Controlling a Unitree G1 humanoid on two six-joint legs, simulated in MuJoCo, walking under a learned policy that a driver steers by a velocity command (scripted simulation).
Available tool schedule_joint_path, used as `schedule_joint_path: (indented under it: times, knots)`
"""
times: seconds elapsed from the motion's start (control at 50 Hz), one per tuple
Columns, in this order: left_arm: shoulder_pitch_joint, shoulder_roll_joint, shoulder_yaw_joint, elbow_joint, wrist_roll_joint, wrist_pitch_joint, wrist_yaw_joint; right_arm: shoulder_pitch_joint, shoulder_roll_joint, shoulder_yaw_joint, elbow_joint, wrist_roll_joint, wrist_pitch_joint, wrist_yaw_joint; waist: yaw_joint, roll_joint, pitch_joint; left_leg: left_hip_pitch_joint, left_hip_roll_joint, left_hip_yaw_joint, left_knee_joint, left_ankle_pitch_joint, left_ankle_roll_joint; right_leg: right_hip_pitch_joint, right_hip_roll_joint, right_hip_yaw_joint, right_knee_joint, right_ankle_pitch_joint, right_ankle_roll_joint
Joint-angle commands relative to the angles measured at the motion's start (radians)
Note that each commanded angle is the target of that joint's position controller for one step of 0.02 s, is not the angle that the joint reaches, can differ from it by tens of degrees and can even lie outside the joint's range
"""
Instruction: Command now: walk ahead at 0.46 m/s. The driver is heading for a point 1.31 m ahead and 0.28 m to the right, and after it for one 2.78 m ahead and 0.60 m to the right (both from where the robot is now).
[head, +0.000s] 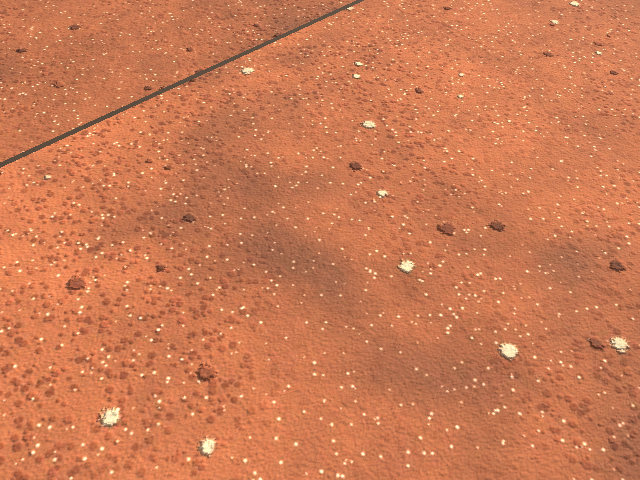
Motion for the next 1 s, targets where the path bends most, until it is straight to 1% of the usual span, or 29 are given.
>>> schedule_joint_path:
  times: [0.02, 0.08, 0.14, 0.18, 0.24, 0.3, 0.32, 0.34, 0.36, 0.38, 0.4, 0.42, 0.44, 0.46, 0.48, 0.5, 0.56, 0.62, 0.68, 0.78, 0.8, 0.84, 0.88, 0.9, 0.92, 0.94, 0.96, 0.98, 1.0]
  knots:
    - [0.047, 0.030, 0.012, -0.031, 0.003, 0.016, -0.010, 0.105, -0.084, -0.005, 0.001, 0.003, -0.026, -0.009, 0.020, 0.094, 0.074, 0.077, 0.262, -0.263, -0.258, 0.158, 0.101, -0.189, -0.048, 0.012, -0.009, 0.061, 0.017]
    - [-0.094, 0.027, 0.013, -0.080, 0.003, 0.027, -0.014, 0.167, -0.088, 0.000, 0.015, 0.003, -0.028, -0.011, -0.002, 0.093, 0.098, 0.113, 0.252, -0.209, -0.268, 0.288, 0.110, -0.283, -0.051, -0.021, -0.091, 0.128, 0.038]
    - [-0.230, 0.007, 0.003, -0.129, -0.009, 0.027, -0.018, 0.187, -0.077, 0.006, 0.016, -0.002, -0.032, -0.013, -0.024, 0.103, 0.117, 0.123, 0.227, -0.114, -0.270, 0.406, 0.091, -0.276, -0.026, -0.049, -0.263, 0.208, 0.039]
    - [-0.298, -0.006, -0.005, -0.153, -0.015, 0.025, -0.020, 0.207, -0.077, 0.008, 0.022, -0.002, -0.036, -0.019, -0.038, 0.113, 0.126, 0.131, 0.228, -0.064, -0.277, 0.466, 0.076, -0.224, 0.001, -0.072, -0.379, 0.254, 0.025]
    - [-0.343, 0.005, -0.005, -0.177, -0.014, 0.022, -0.018, 0.228, -0.087, 0.007, 0.034, -0.005, -0.039, -0.030, -0.040, 0.113, 0.128, 0.208, 0.258, -0.013, -0.250, 0.595, 0.061, -0.167, 0.031, -0.100, -0.487, 0.255, -0.018]
    - [-0.236, 0.041, 0.014, -0.155, -0.010, 0.014, -0.006, 0.198, -0.123, -0.002, 0.030, -0.009, -0.037, -0.045, 0.020, 0.138, 0.045, 0.304, 0.279, 0.041, -0.039, 1.007, 0.039, -0.025, 0.108, -0.144, -0.511, 0.153, -0.081]
    - [-0.131, 0.061, 0.027, -0.124, -0.009, 0.010, -0.002, 0.185, -0.140, -0.008, 0.025, -0.014, -0.029, -0.048, 0.062, 0.146, -0.014, 0.314, 0.282, 0.053, 0.114, 1.075, 0.037, 0.068, 0.139, -0.150, -0.524, 0.113, -0.104]
    - [-0.003, 0.081, 0.042, -0.083, -0.003, 0.004, 0.001, 0.170, -0.155, -0.012, 0.016, -0.010, -0.020, -0.048, 0.116, 0.140, -0.080, 0.267, 0.273, 0.069, 0.310, 1.005, 0.029, 0.223, 0.155, -0.142, -0.596, 0.136, -0.130]
    - [0.121, 0.143, 0.067, -0.057, 0.015, 0.004, 0.007, 0.154, -0.153, -0.011, -0.011, -0.003, -0.020, -0.041, 0.172, 0.101, -0.149, 0.077, 0.248, 0.078, 0.580, 0.745, 0.017, 0.437, 0.037, 0.025, -0.630, 0.061, -0.181]
    - [0.160, 0.250, 0.097, -0.066, 0.024, 0.012, 0.012, 0.238, -0.050, 0.004, -0.057, 0.022, -0.022, -0.016, 0.104, -0.144, -0.263, -0.345, 0.042, 0.059, 1.019, -0.121, -0.033, 0.756, -0.279, 0.575, -0.675, 0.068, -0.373]
    - [0.130, 0.226, 0.092, -0.062, -0.016, 0.029, 0.006, 0.125, -0.120, -0.012, -0.088, 0.010, -0.032, -0.010, 0.108, -0.040, -0.280, -0.497, 0.006, -0.131, 1.120, -0.248, -0.024, 0.755, -0.288, 0.777, -0.827, -0.017, -0.378]
    - [0.026, 0.201, 0.084, -0.082, -0.022, 0.030, 0.009, 0.016, -0.133, -0.013, -0.140, 0.010, -0.045, -0.006, 0.075, -0.004, -0.108, -0.577, 0.079, -0.155, 1.063, -0.145, -0.013, 0.616, -0.267, 0.621, -0.859, 0.004, -0.330]
    - [-0.019, 0.149, 0.072, -0.089, -0.019, 0.026, 0.009, -0.011, -0.136, -0.014, -0.148, 0.008, -0.055, -0.007, 0.040, 0.080, -0.046, -0.531, 0.115, -0.150, 0.978, -0.079, -0.014, 0.491, -0.235, 0.529, -0.882, 0.117, -0.286]
    - [-0.045, 0.118, 0.063, -0.092, -0.020, 0.020, 0.013, -0.014, -0.125, -0.016, -0.147, 0.000, -0.046, -0.010, 0.002, 0.111, 0.000, -0.470, 0.137, -0.151, 0.909, -0.067, -0.025, 0.380, -0.190, 0.443, -0.891, 0.240, -0.254]
    - [-0.050, 0.094, 0.053, -0.089, -0.025, 0.013, 0.019, 0.000, -0.110, -0.014, -0.154, -0.017, -0.026, -0.010, -0.032, 0.099, 0.008, -0.404, 0.150, -0.153, 0.856, -0.073, -0.044, 0.299, -0.147, 0.377, -0.898, 0.319, -0.232]
    - [-0.040, 0.094, 0.050, -0.087, -0.028, 0.003, 0.021, 0.011, -0.095, -0.013, -0.156, -0.026, -0.006, -0.007, -0.046, 0.084, 0.003, -0.370, 0.154, -0.150, 0.813, -0.083, -0.059, 0.266, -0.124, 0.338, -0.901, 0.363, -0.223]
    - [0.017, 0.143, 0.059, -0.083, -0.034, -0.012, 0.024, -0.052, -0.087, -0.012, -0.194, -0.032, 0.028, 0.001, -0.045, 0.044, 0.020, -0.397, 0.157, -0.114, 0.690, -0.036, -0.098, 0.226, -0.079, 0.284, -0.921, 0.411, -0.213]
    - [0.081, 0.146, 0.058, -0.087, -0.035, -0.005, 0.021, -0.214, -0.106, -0.013, -0.260, -0.027, 0.036, 0.006, 0.004, 0.008, 0.049, -0.479, 0.155, -0.095, 0.537, 0.100, -0.124, 0.256, -0.054, 0.286, -0.934, 0.410, -0.171]
    - [0.143, 0.150, 0.059, -0.092, -0.033, 0.001, 0.021, -0.319, -0.110, -0.009, -0.305, -0.022, 0.037, 0.013, 0.049, -0.013, 0.036, -0.517, 0.132, -0.096, 0.426, 0.194, -0.125, 0.341, -0.045, 0.298, -0.902, 0.463, -0.134]
    - [0.205, 0.151, 0.056, -0.098, -0.020, 0.004, 0.033, -0.450, -0.108, 0.006, -0.369, -0.014, 0.024, 0.022, 0.095, -0.033, 0.044, -0.516, 0.090, -0.078, 0.258, 0.214, -0.099, 0.471, -0.065, 0.316, -0.853, 0.550, -0.132]
    - [0.207, 0.151, 0.054, -0.098, -0.017, 0.003, 0.037, -0.456, -0.110, 0.008, -0.378, -0.012, 0.019, 0.024, 0.094, -0.038, 0.046, -0.486, 0.084, -0.077, 0.221, 0.212, -0.086, 0.485, -0.077, 0.321, -0.844, 0.574, -0.126]
    - [0.169, 0.167, 0.055, -0.107, -0.016, -0.004, 0.044, -0.382, -0.131, 0.002, -0.366, -0.010, 0.009, 0.021, 0.045, -0.050, 0.035, -0.339, 0.065, -0.080, 0.143, 0.176, -0.049, 0.474, -0.094, 0.315, -0.807, 0.669, -0.094]
    - [0.131, 0.197, 0.060, -0.112, -0.013, -0.013, 0.038, -0.168, -0.180, -0.021, -0.301, -0.006, -0.004, 0.003, -0.052, -0.034, -0.062, -0.084, 0.013, -0.058, 0.074, 0.129, -0.007, 0.474, -0.059, 0.274, -0.591, 0.884, -0.059]
    - [0.125, 0.185, 0.057, -0.120, -0.017, -0.018, 0.032, -0.025, -0.212, -0.033, -0.268, -0.017, -0.015, -0.010, -0.116, -0.003, -0.152, 0.129, 0.085, -0.118, 0.063, 0.134, 0.023, 0.373, -0.016, 0.243, -0.397, 0.753, -0.045]
    - [0.180, 0.104, 0.037, -0.153, -0.038, -0.022, 0.027, 0.111, -0.298, -0.051, -0.262, -0.043, -0.017, -0.023, -0.127, 0.144, -0.304, 0.379, 0.340, -0.438, 0.066, 0.024, 0.088, 0.170, 0.070, 0.176, -0.095, 0.364, -0.020]
    - [0.318, 0.088, 0.038, -0.131, -0.058, -0.013, 0.026, 0.105, -0.342, -0.070, -0.232, -0.040, -0.002, -0.008, -0.056, 0.348, -0.346, 0.468, 0.492, -0.841, -0.071, 0.028, 0.206, -0.059, 0.195, 0.121, 0.132, -0.260, 0.003]
    - [0.243, 0.145, 0.043, -0.119, -0.020, -0.001, 0.032, 0.013, -0.238, -0.051, -0.252, -0.013, 0.008, 0.002, -0.032, 0.156, -0.188, 0.327, 0.443, -0.796, -0.107, -0.137, 0.182, -0.137, 0.114, 0.155, 0.187, -0.175, -0.009]
    - [0.131, 0.136, 0.041, -0.141, -0.010, -0.002, 0.024, -0.067, -0.169, -0.033, -0.264, -0.004, 0.005, 0.006, -0.032, 0.065, -0.061, 0.180, 0.393, -0.627, -0.132, -0.108, 0.159, -0.141, 0.083, 0.149, 0.145, -0.089, -0.005]
    - [0.082, 0.118, 0.037, -0.158, -0.010, -0.002, 0.017, -0.093, -0.145, -0.025, -0.258, -0.012, 0.001, 0.007, -0.019, 0.050, -0.019, 0.109, 0.342, -0.519, -0.157, -0.012, 0.132, -0.127, 0.053, 0.141, 0.094, -0.047, -0.003]
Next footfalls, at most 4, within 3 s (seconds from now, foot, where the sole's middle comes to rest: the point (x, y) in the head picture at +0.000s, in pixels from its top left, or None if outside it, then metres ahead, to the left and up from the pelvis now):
0.36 right None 0.36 -0.08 -0.78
0.90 left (333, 387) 0.72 -0.01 -0.78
1.44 right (448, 322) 0.91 -0.30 -0.78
2.02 left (413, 227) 1.23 -0.24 -0.78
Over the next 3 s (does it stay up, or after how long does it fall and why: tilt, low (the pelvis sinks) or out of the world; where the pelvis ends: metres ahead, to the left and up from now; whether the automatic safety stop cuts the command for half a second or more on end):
stays up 1.53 -0.33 0.00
